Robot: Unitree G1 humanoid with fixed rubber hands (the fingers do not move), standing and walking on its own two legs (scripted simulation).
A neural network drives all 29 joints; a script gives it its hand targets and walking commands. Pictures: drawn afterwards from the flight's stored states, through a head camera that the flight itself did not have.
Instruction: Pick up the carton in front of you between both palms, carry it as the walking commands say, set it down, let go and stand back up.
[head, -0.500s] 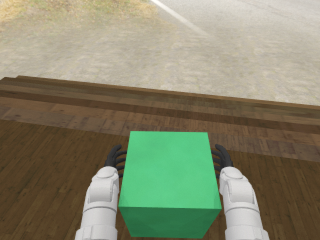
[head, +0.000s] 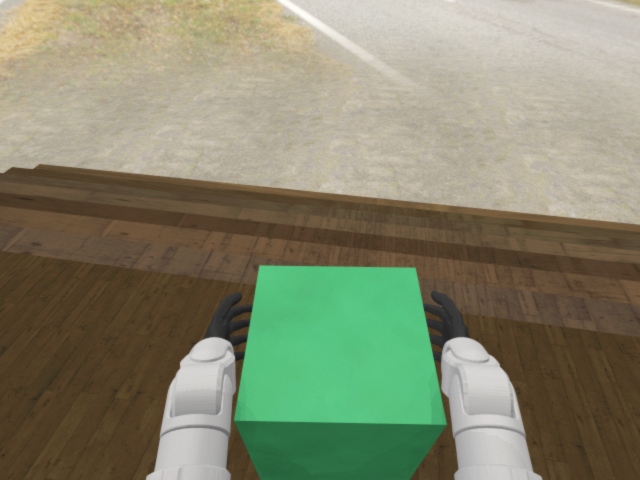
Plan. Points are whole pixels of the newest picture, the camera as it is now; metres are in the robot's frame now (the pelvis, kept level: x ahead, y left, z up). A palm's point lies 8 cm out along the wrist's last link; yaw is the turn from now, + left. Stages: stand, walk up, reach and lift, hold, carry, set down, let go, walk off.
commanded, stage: hold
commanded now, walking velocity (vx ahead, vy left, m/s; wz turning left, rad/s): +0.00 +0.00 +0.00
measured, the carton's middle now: (335, 379) +0.28 +0.00 -0.03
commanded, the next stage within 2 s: carry in 0.28 s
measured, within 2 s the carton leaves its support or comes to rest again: neither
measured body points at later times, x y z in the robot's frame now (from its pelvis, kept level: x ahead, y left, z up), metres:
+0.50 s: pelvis +0.02 -0.01 -0.01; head -0.03 -0.02 +0.43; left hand +0.32 +0.14 +0.06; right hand +0.32 -0.17 +0.06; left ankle +0.01 +0.13 -0.74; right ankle +0.00 -0.13 -0.75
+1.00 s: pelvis +0.25 -0.04 -0.01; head +0.24 -0.04 +0.44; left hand +0.53 +0.10 +0.07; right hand +0.53 -0.20 +0.07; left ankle +0.12 +0.07 -0.68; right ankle +0.24 -0.12 -0.75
